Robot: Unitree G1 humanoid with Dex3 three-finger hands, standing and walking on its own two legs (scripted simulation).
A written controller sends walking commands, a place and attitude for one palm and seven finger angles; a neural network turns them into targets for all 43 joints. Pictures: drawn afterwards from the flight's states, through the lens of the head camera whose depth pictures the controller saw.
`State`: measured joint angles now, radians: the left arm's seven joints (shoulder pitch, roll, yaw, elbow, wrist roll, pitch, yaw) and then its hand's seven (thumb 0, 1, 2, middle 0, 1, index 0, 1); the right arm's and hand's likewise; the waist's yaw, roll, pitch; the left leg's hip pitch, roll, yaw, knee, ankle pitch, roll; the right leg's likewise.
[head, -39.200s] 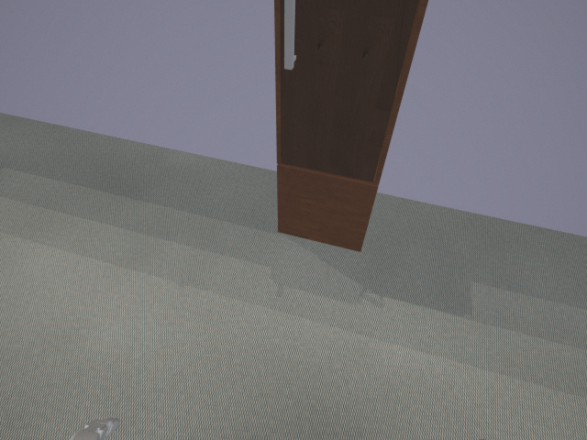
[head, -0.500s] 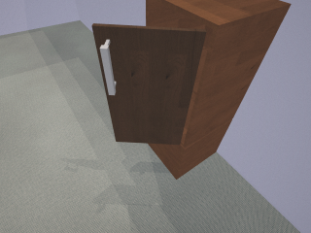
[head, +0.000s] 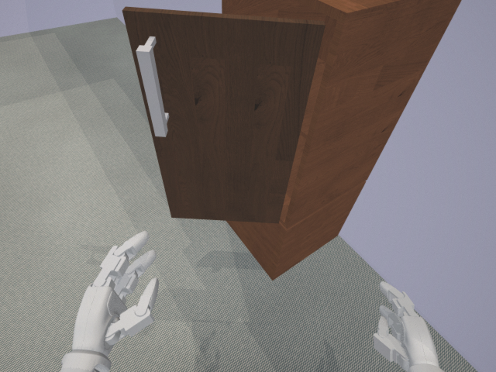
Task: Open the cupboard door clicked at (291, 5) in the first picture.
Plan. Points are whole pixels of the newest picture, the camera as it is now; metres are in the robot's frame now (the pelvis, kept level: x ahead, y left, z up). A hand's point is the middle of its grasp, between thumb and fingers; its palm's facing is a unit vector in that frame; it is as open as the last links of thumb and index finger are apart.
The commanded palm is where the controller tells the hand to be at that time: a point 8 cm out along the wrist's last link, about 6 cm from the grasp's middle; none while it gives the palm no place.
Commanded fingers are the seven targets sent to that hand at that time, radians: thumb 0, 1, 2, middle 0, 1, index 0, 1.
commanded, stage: raise the hand with hooked fingers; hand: left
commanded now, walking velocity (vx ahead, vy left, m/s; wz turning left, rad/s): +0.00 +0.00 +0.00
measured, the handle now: (156, 89) +0.57 +0.20 +0.16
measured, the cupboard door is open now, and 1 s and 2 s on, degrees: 53 53 53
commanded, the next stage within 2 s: move the hooked fingers beside the handle in 1.74 s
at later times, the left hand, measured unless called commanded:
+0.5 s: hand (92, 277) +0.23 +0.23 +0.07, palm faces +0.03 -1.00 -0.05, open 11.2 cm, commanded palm +0.20 +0.28 +0.08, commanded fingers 0.00 -0.13 0.46 -0.27 -0.96 -0.27 -0.96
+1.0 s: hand (31, 224) +0.27 +0.29 +0.14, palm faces +0.05 -1.00 -0.06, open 13.8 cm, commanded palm +0.24 +0.33 +0.15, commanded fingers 0.00 -0.50 0.30 -0.30 -1.20 -0.30 -1.20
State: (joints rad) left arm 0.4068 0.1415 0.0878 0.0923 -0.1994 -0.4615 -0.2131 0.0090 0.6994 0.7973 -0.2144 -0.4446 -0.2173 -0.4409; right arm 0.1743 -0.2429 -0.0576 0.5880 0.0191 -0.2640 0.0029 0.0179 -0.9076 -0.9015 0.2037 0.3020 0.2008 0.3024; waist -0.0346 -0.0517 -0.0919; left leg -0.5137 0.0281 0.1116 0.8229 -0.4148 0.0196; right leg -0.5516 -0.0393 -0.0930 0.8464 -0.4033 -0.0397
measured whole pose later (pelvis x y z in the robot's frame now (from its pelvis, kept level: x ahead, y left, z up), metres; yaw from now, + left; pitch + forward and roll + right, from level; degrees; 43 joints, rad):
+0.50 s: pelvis +0.01 -0.01 +0.00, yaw +0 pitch +8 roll +0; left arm 0.36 0.32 0.35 0.02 -0.39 -0.24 -0.38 0.00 0.10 0.55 -0.26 -0.82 -0.26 -0.81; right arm 0.27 -0.21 0.03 0.58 0.06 -0.21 -0.06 0.02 -0.90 -0.90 0.21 0.30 0.21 0.30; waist -0.02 0.03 -0.07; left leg -0.54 0.05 0.05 0.83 -0.43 -0.01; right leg -0.55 0.00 -0.12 0.81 -0.41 -0.05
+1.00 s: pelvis +0.01 +0.03 +0.02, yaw +1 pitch +1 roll -2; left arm 0.03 0.41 0.38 0.16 -0.35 -0.06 -0.42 -0.01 -0.44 0.32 -0.30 -1.16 -0.30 -1.16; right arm 0.24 -0.25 0.07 0.58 0.08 -0.27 -0.09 0.02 -0.90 -0.90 0.21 0.30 0.20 0.30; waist 0.03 0.04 -0.04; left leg -0.33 0.01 0.06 0.66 -0.35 0.05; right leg -0.32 -0.03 -0.11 0.60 -0.30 0.00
